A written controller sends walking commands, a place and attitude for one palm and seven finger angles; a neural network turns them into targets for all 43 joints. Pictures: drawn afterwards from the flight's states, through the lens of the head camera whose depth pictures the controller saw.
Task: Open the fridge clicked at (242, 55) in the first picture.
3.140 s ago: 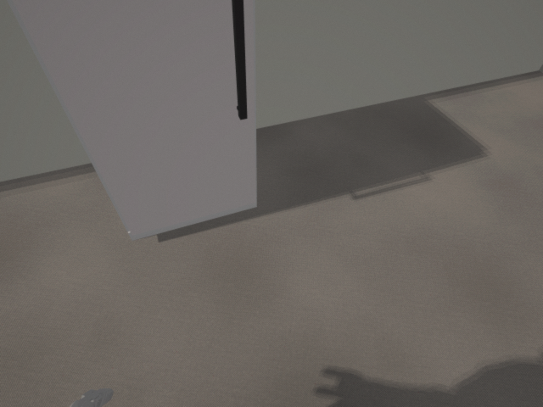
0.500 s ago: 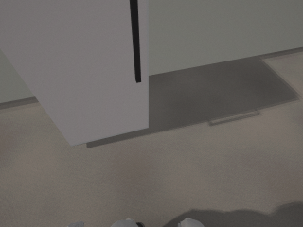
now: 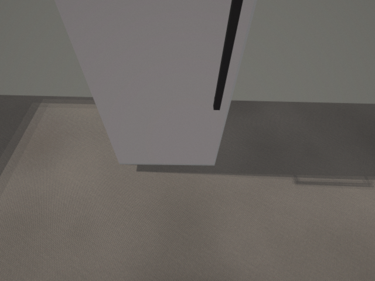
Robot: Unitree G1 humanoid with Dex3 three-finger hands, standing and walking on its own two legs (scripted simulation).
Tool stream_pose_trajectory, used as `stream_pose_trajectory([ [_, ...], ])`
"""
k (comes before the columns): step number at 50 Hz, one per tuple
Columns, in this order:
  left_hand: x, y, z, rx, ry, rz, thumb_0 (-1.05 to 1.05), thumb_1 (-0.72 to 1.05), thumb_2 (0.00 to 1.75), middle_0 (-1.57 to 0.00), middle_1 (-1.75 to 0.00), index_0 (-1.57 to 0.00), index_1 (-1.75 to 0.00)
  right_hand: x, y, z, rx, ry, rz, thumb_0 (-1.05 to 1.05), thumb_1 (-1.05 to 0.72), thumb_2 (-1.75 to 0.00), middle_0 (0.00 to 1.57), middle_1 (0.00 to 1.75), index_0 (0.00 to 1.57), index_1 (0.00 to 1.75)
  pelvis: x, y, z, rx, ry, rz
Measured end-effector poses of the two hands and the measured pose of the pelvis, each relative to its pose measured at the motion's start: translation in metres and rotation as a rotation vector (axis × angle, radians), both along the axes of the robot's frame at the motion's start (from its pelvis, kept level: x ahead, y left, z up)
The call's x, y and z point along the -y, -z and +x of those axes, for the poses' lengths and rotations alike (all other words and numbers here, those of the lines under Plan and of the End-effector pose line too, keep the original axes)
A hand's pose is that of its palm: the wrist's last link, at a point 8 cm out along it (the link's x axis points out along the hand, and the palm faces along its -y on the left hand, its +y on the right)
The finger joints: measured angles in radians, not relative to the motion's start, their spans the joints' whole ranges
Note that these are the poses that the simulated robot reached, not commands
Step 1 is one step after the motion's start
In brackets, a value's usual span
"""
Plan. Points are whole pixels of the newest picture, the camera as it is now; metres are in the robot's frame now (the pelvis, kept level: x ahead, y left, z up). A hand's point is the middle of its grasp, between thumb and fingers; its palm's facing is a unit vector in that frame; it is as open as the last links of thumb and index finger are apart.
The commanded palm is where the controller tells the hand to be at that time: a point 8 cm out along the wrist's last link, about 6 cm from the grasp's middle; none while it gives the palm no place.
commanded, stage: take the last steps up to it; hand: right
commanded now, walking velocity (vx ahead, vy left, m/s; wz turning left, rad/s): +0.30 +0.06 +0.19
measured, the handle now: (226, 46) +0.75 -0.06 +0.09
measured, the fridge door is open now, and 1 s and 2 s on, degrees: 0 0 0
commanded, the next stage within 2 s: come to a stop and stand still in 0.78 s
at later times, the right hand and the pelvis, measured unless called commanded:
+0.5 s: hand out of the picture +0.12 -0.20 -0.16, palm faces -0.07 +0.99 -0.15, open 7.3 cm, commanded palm none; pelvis +0.08 -0.02 +0.02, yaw +5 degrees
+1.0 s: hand (235, 220) +0.30 -0.11 -0.15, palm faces -0.06 +0.97 -0.24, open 7.1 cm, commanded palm none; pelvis +0.22 +0.07 +0.01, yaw +5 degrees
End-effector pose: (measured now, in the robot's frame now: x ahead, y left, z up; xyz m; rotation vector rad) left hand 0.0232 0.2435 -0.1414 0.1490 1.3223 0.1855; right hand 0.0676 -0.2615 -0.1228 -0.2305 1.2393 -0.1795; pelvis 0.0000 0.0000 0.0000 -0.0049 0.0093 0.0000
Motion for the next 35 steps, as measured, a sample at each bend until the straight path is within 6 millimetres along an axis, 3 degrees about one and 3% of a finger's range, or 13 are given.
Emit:
stream_pose_trajectory([
  [4, -0.013, 0.008, -0.025, -0.091, -0.043, 0.009, 0.01, 0.91, 0.89, -0.20, -0.30, -0.20, -0.30, -0.020, -0.002, 0.012, 0.026, -0.027, 0.004, 0.00, -0.91, -0.90, 0.20, 0.30, 0.20, 0.30, -0.004, 0.000, 0.001, 0.007, -0.007, 0.019],
  [7, -0.014, 0.002, -0.027, -0.099, -0.047, 0.009, 0.01, 0.91, 0.89, -0.20, -0.29, -0.20, -0.30, -0.030, -0.003, 0.014, 0.024, -0.028, 0.030, 0.00, -0.91, -0.89, 0.20, 0.30, 0.20, 0.30, -0.004, -0.004, 0.006, 0.010, -0.016, 0.015],
  [11, -0.007, -0.008, -0.012, -0.052, -0.049, 0.009, 0.01, 0.91, 0.89, -0.20, -0.29, -0.20, -0.30, -0.032, 0.003, 0.011, 0.003, -0.027, 0.063, 0.00, -0.92, -0.89, 0.20, 0.30, 0.21, 0.30, 0.000, -0.008, 0.016, 0.010, -0.030, 0.015],
  [16, 0.010, -0.013, 0.018, 0.040, -0.045, 0.035, 0.01, 0.91, 0.89, -0.20, -0.30, -0.20, -0.30, -0.016, 0.023, 0.008, -0.053, -0.013, 0.100, 0.00, -0.92, -0.89, 0.21, 0.30, 0.21, 0.30, 0.014, 0.000, 0.035, 0.016, -0.050, 0.036],
  [19, 0.023, -0.016, 0.024, 0.069, -0.069, 0.042, 0.01, 0.91, 0.89, -0.20, -0.30, -0.20, -0.30, -0.008, 0.027, 0.012, -0.110, -0.029, 0.108, 0.00, -0.92, -0.89, 0.20, 0.30, 0.21, 0.30, 0.020, -0.001, 0.047, 0.020, -0.078, 0.030],
  [27, 0.054, -0.028, -0.004, -0.097, -0.147, -0.022, 0.01, 0.91, 0.89, -0.20, -0.30, -0.20, -0.30, -0.014, 0.007, 0.071, -0.086, -0.065, 0.116, 0.01, -0.91, -0.90, 0.20, 0.30, 0.20, 0.30, 0.016, -0.020, 0.087, 0.007, -0.096, 0.029],
  [35, 0.056, -0.019, -0.018, -0.269, -0.251, -0.109, 0.01, 0.90, 0.89, -0.20, -0.30, -0.20, -0.30, -0.059, 0.008, 0.153, -0.068, -0.138, 0.104, 0.00, -0.92, -0.90, 0.20, 0.30, 0.20, 0.30, -0.015, -0.013, 0.134, 0.006, -0.117, 0.003],
])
